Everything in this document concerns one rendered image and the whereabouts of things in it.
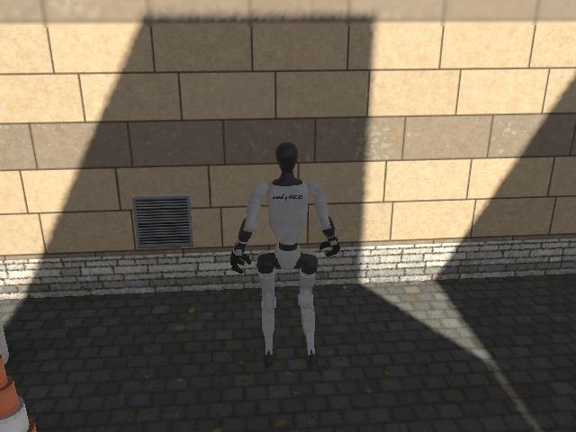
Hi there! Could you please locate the robot left hand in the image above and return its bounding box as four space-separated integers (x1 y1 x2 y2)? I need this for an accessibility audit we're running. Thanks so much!
230 251 251 274

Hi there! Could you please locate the robot torso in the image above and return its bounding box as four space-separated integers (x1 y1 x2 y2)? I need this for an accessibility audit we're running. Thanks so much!
266 178 309 270

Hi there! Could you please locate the robot right forearm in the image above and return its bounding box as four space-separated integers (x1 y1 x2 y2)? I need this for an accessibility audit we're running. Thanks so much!
322 216 338 246

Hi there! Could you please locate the right robot upper arm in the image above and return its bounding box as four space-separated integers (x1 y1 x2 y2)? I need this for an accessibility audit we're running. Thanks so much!
306 181 331 230

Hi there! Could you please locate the left robot thigh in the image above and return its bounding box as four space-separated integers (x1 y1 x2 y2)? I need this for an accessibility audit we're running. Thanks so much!
256 250 276 312

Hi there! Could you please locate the robot left forearm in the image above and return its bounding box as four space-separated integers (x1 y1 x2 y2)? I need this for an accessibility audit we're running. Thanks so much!
233 218 252 256

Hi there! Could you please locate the left robot upper arm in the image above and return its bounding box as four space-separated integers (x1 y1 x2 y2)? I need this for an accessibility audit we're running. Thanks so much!
243 182 269 232

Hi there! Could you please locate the robot right hand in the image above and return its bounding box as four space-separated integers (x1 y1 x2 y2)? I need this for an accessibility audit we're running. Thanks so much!
319 241 340 257

